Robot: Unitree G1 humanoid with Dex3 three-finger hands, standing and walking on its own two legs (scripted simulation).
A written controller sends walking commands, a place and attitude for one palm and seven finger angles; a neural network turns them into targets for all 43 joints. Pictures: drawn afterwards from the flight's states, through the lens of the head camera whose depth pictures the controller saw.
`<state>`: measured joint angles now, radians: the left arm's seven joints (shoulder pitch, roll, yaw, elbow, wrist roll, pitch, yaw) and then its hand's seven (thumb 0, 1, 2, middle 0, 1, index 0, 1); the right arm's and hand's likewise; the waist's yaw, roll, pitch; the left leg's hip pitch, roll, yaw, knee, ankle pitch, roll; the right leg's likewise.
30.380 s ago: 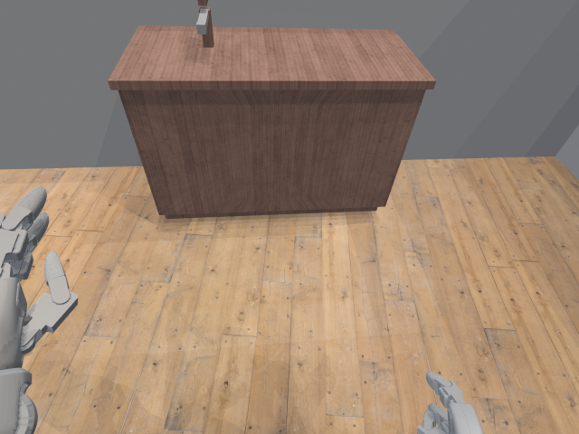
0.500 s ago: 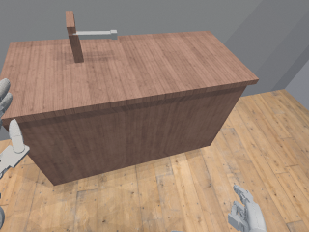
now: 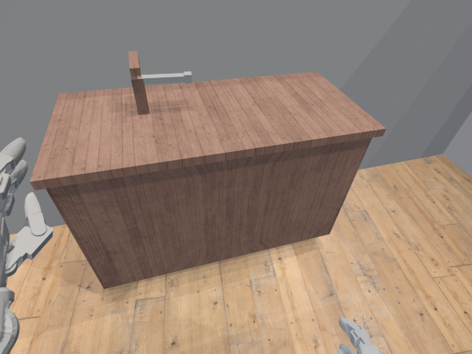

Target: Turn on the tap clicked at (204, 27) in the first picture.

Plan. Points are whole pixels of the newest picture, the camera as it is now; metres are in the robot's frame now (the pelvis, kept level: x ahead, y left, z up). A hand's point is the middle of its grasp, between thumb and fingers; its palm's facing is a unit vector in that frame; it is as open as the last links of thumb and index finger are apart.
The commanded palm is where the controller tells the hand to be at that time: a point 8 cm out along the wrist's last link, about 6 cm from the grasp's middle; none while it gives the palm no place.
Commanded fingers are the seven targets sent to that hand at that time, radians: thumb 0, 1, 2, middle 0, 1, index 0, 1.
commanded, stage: stop stepping back and stand still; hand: left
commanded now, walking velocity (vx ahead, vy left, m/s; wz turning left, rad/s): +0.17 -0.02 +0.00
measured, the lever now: (187, 77) +0.90 +0.17 +0.08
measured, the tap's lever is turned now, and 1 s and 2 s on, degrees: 86 86 86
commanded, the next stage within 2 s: stand and check the lever's angle in 0.32 s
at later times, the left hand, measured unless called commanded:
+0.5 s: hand (42, 237) +0.22 +0.25 +0.18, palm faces +0.46 -0.82 -0.34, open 7.4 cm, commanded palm +0.16 +0.29 +0.19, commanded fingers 0.00 0.90 0.90 -0.20 -0.30 -0.20 -0.30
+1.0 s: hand (35, 219) +0.25 +0.28 +0.17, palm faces +0.41 -0.86 -0.31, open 7.4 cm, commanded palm +0.19 +0.31 +0.19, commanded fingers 0.00 0.90 0.90 -0.20 -0.30 -0.20 -0.30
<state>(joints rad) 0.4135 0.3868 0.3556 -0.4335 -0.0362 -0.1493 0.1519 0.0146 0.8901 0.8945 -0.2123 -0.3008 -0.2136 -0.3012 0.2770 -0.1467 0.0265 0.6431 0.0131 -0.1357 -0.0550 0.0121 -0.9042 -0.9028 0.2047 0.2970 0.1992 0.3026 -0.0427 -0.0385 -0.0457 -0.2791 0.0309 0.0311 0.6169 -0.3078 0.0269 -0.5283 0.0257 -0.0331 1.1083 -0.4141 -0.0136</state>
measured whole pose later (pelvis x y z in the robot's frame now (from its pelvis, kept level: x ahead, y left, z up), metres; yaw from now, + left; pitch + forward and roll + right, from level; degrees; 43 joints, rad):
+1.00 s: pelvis +0.04 +0.03 +0.02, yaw +1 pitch -2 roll -1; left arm 0.46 0.34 0.32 -0.48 -0.06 -0.17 0.15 0.02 0.89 0.89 -0.21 -0.30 -0.21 -0.30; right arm 0.17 -0.18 0.01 0.59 0.01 -0.08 -0.05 0.01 -0.90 -0.90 0.21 0.30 0.20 0.30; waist 0.01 -0.02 0.03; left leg -0.18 0.01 0.03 0.47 -0.26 0.02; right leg -0.17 -0.01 -0.01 0.42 -0.23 0.02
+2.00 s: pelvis +0.03 +0.04 +0.02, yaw +1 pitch -1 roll -1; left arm 0.45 0.33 0.31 -0.44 -0.06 -0.16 0.16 0.02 0.89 0.89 -0.21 -0.30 -0.21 -0.30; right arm 0.18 -0.19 0.01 0.62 0.00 -0.07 -0.07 0.01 -0.90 -0.90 0.21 0.30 0.20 0.30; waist 0.01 0.00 0.02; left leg -0.19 0.01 0.04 0.45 -0.24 0.02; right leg -0.16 -0.01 0.00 0.37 -0.18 0.03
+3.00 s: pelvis +0.03 +0.04 +0.02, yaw +1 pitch -2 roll -1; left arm 0.46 0.33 0.31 -0.44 -0.06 -0.16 0.16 0.02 0.89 0.89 -0.21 -0.30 -0.21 -0.30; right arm 0.19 -0.19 0.01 0.62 0.01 -0.07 -0.07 0.01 -0.90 -0.90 0.20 0.30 0.20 0.30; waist 0.01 0.00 0.00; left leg -0.19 0.01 0.04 0.45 -0.24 0.03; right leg -0.16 -0.02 0.00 0.36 -0.18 0.03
